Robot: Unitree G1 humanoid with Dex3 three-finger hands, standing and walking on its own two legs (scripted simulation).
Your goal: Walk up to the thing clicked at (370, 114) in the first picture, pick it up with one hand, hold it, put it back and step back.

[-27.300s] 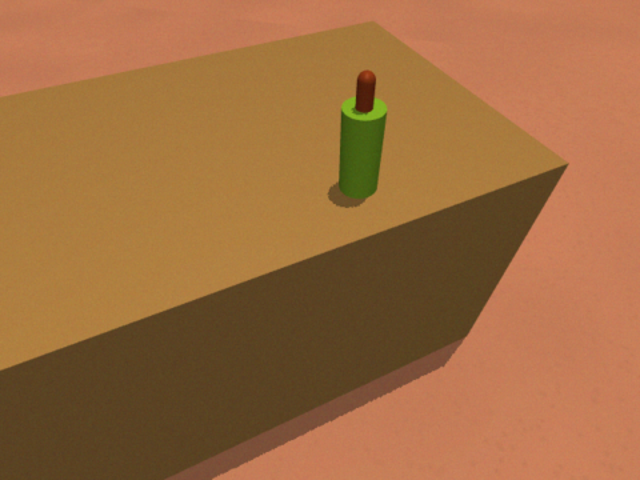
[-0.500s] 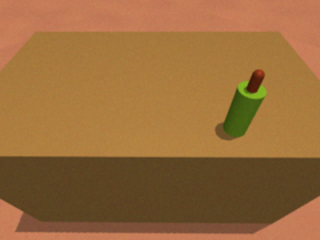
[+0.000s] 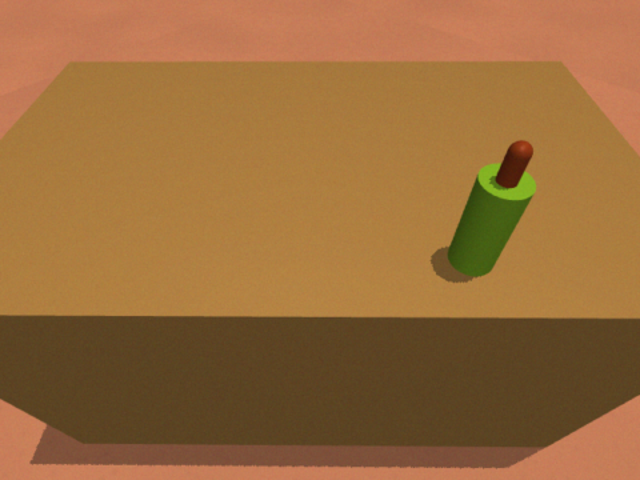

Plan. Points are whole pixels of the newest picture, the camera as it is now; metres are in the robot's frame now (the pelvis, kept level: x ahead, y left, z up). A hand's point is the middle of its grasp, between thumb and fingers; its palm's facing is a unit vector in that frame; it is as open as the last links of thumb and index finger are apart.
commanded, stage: stand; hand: right
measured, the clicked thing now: (493, 209) +0.45 -0.23 +0.08
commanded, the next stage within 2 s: step back in 1.86 s
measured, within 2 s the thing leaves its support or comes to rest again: neither
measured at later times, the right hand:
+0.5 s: hand out of the picture +0.08 -0.25 -0.16, palm faces -0.04 +0.94 -0.35, open 7.4 cm
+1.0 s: hand out of the picture +0.08 -0.25 -0.16, palm faces -0.05 +0.94 -0.34, open 7.4 cm
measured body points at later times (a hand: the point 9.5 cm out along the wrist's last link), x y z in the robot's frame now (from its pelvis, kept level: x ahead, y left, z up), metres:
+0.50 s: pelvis +0.01 +0.00 +0.00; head +0.02 +0.00 +0.45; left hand +0.07 +0.31 -0.13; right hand +0.08 -0.30 -0.13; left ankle +0.01 +0.14 -0.75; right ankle -0.02 -0.14 -0.75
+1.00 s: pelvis +0.01 +0.00 +0.00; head +0.02 +0.00 +0.45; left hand +0.07 +0.30 -0.13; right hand +0.08 -0.30 -0.13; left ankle +0.01 +0.14 -0.75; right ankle -0.02 -0.14 -0.75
